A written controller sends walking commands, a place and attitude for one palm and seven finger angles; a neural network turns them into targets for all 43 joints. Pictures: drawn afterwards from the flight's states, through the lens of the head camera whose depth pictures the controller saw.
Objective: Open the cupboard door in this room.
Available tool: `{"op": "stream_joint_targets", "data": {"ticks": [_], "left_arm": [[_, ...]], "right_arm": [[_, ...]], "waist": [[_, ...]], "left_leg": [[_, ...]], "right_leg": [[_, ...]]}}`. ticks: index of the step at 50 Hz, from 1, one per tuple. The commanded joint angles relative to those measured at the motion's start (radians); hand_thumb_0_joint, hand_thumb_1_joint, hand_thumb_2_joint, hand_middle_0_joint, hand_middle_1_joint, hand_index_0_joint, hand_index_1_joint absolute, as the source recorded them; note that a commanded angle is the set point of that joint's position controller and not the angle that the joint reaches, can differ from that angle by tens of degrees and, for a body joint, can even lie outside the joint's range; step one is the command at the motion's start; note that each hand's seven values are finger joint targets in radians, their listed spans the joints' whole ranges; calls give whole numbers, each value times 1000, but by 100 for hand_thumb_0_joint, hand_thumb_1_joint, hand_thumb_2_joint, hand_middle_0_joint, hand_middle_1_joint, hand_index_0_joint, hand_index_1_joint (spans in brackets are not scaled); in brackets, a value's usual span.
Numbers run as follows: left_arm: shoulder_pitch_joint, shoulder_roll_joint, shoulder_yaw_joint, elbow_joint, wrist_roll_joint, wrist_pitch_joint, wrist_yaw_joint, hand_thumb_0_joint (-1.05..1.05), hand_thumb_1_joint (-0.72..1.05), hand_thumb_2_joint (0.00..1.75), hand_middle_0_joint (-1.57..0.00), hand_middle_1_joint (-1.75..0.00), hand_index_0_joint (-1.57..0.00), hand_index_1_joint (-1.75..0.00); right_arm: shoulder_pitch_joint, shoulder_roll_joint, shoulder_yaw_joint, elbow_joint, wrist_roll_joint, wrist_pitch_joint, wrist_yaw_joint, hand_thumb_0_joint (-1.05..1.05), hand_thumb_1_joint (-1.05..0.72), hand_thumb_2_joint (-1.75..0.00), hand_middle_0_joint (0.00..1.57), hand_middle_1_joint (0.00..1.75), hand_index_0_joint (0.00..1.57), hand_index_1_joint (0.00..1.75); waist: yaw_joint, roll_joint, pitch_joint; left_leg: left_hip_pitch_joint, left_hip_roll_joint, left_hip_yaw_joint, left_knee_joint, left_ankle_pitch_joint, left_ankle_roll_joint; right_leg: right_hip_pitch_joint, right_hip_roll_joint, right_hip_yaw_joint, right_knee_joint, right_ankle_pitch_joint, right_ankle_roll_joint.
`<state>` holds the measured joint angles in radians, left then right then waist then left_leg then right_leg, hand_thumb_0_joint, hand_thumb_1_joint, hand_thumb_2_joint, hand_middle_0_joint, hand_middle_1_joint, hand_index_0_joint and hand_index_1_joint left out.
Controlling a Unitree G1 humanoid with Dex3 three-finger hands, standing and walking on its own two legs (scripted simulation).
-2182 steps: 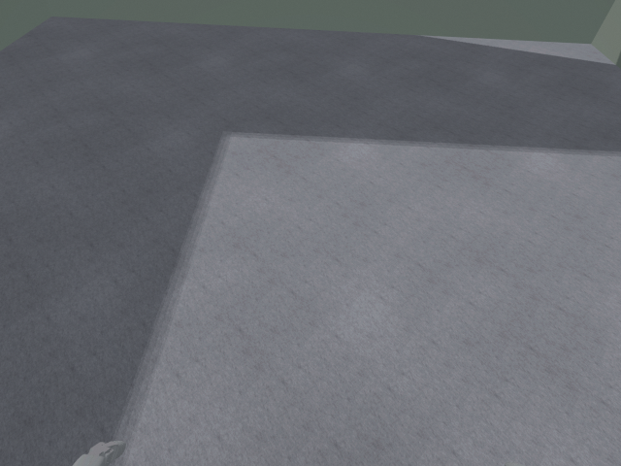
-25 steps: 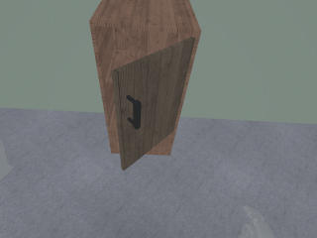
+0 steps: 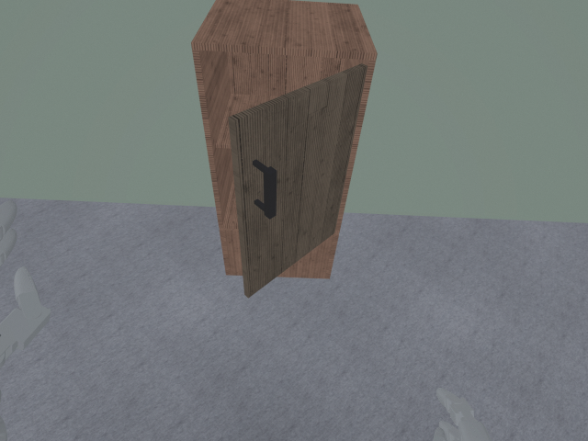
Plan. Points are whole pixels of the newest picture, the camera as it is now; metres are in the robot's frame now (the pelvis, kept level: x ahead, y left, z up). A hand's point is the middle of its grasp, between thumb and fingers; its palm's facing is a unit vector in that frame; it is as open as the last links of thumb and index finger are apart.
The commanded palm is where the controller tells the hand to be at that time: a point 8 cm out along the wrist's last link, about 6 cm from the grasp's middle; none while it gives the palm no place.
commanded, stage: stop stepping back and stand still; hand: left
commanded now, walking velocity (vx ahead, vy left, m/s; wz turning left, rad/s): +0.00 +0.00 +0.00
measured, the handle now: (264, 189) +0.61 +0.11 -0.03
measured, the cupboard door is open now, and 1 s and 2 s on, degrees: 45 45 45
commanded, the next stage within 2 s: let the arm hang, fingers relaxed in 0.32 s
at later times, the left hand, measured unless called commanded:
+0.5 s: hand (67, 357) +0.19 +0.28 +0.06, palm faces +0.28 -0.85 -0.45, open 7.4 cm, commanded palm none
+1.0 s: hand out of the picture -0.06 +0.22 -0.17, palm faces +0.04 -0.96 -0.27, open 7.3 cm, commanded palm none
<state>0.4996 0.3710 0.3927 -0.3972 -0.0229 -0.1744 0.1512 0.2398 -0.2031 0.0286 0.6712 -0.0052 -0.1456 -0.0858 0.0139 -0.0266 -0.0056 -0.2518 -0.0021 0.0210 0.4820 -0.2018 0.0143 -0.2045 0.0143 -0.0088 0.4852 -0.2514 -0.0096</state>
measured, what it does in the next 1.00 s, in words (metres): stands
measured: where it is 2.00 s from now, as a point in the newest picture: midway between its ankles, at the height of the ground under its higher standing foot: outside the picture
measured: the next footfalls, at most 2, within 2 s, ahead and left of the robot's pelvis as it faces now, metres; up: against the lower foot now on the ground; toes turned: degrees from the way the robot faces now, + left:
none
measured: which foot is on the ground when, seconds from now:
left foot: down 0.00-1.00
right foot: down 0.00-1.00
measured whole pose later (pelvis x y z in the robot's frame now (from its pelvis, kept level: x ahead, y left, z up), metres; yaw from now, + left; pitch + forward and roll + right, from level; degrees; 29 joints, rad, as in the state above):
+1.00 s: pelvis -0.02 +0.00 +0.00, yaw +3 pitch -2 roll -1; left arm 0.30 0.28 0.01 1.13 0.02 0.02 0.00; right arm 0.23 -0.26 -0.01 1.10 -0.02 0.02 -0.01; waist 0.01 0.00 0.07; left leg -0.27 -0.02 -0.02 0.43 -0.13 0.02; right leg -0.20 0.01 -0.04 0.43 -0.20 -0.01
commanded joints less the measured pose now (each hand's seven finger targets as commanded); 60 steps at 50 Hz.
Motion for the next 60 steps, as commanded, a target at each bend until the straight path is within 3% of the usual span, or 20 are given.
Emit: {"op": "stream_joint_targets", "data": {"ticks": [1,3,5,8,12,15,20,21,22,23,25,27,28,30,34,36,38,41,45,60], "left_arm": [[-50,211,111,-326,5,-85,15,0,90,90,-20,-30,-20,-30],[-1,229,148,-307,7,-85,20,0,90,90,-20,-30,-20,-30],[27,209,148,-269,8,-87,20,0,90,90,-20,-30,-20,-30],[39,209,157,-217,-1,-88,16,0,90,90,-20,-30,-20,-30],[-26,176,100,-184,-3,-82,10,0,90,90,-20,-30,-20,-30],[-72,180,85,-197,2,-77,10,0,90,90,-20,-30,-20,-30],[-99,200,94,-285,14,-84,16,0,90,90,-20,-30,-20,-30],[-101,-8,-293,578,71,75,-131,0,90,90,-20,-30,-20,-30],[-75,10,-250,616,60,149,-150,0,90,90,-20,-30,-20,-30],[-72,0,-262,599,61,167,-154,0,90,90,-20,-30,-20,-30],[-120,16,-271,670,61,161,-155,0,90,90,-20,-30,-20,-30],[-169,60,-281,775,64,159,-153,0,90,90,-20,-30,-20,-30],[-201,77,-288,830,65,158,-153,0,90,90,-20,-30,-20,-30],[-257,92,-307,942,59,162,-151,0,90,90,-20,-30,-20,-30],[-276,101,-336,1130,49,164,-145,0,90,90,-20,-30,-20,-30],[-264,95,-344,1213,45,163,-145,0,90,90,-20,-30,-20,-30],[-254,89,-346,1278,44,162,-144,0,90,90,-20,-30,-20,-30],[-240,64,-349,1360,40,161,-144,0,90,90,-20,-30,-20,-30],[-246,50,-354,1430,38,160,-141,0,90,90,-20,-30,-20,-30],[-312,85,-351,1491,37,158,-134,0,90,90,-20,-30,-20,-30]], "right_arm": [[-123,-129,-45,-186,0,-75,-9,0,-90,-90,20,30,20,30],[-118,-130,-47,-188,-6,-75,-5,0,-90,-90,20,30,20,30],[-113,-122,-46,-192,-5,-66,0,0,-90,-90,20,30,20,30],[-111,-121,-57,-188,-7,-53,4,0,-90,-90,20,30,20,30],[-105,-121,-58,-172,-2,-44,4,0,-90,-90,20,30,20,30],[-110,-124,-57,-168,0,-48,-4,0,-90,-90,20,30,20,30],[-121,-129,-51,-179,-2,-65,-15,0,-90,-90,20,30,20,30],[-165,-335,-117,99,-5,-66,79,0,-90,-90,20,30,20,30],[-99,-264,-104,86,2,18,84,0,-90,-90,20,30,20,30],[-84,-257,-102,63,3,32,79,0,-90,-90,20,30,20,30],[-88,-251,-89,69,-8,48,79,0,-90,-90,20,30,20,30],[-106,-267,-86,92,-12,65,82,0,-90,-90,20,30,20,30],[-107,-269,-86,99,-12,75,86,0,-90,-90,20,30,20,30],[-119,-267,-82,137,-16,94,89,0,-90,-90,20,30,20,30],[-125,-243,-71,194,-20,122,90,0,-90,-90,20,30,20,30],[-110,-231,-68,228,-18,131,86,0,-90,-90,20,30,20,30],[-90,-226,-70,256,-15,137,81,0,-90,-90,20,30,20,30],[-58,-208,-72,305,-15,141,74,0,-90,-90,20,30,20,30],[-32,-206,-75,350,-13,145,68,0,-90,-90,20,30,20,30],[-57,-213,-72,418,-16,139,71,0,-90,-90,20,30,20,30]], "waist": [[-4,160,-68],[-5,173,-42],[-11,148,-15],[-19,63,-13],[-27,32,-2],[-27,43,-11],[-15,156,-33],[-54,198,68],[-26,177,-19],[-26,165,-27],[-13,33,-87],[-7,-109,-100],[-10,-143,-91],[-19,-96,-59],[-17,119,-25],[-17,161,-19],[-17,130,-9],[-22,139,-15],[-26,82,40],[-16,-4,74]], "left_leg": [[-66,135,-152,-239,-112,37],[-130,123,-145,-264,-261,34],[-156,104,-123,-237,-292,23],[-83,58,-71,-124,-183,4],[24,41,-49,-35,-118,-8],[41,49,-59,-73,-113,-3],[-34,97,-143,-246,-234,14],[-195,133,-230,-93,30,47],[-128,139,-173,-88,160,42],[-99,145,-159,-72,234,42],[-117,151,-229,-77,185,71],[-105,134,-220,-65,138,66],[-98,115,-202,-60,103,55],[-71,82,-176,-63,26,43],[-38,68,-163,-115,-65,29],[-30,66,-163,-143,-141,23],[-20,68,-163,-149,-164,22],[15,68,-156,-146,-156,22],[23,76,-156,-150,-132,25],[45,83,-149,-183,-29,26]], "right_leg": [[78,-10,23,-26,7,26],[95,-11,28,-50,-23,20],[81,-19,43,-97,-48,12],[-13,-57,111,-210,-112,-8],[-151,-83,130,-279,-205,-17],[-141,-64,99,-261,-189,-6],[-1,-10,29,-131,-69,17],[-104,-71,4,39,62,-5],[-68,-65,35,36,35,-9],[-73,-55,23,57,15,-6],[-37,-44,31,83,-19,-18],[0,-64,52,27,6,-29],[-11,-84,74,1,3,-40],[-54,-110,111,-50,-51,-53],[-61,-111,125,-97,-106,-53],[-57,-106,123,-117,-136,-53],[-56,-104,120,-142,-150,-55],[-62,-111,121,-168,-155,-59],[-83,-114,115,-196,-158,-60],[-35,-123,96,-206,-93,-48]]}}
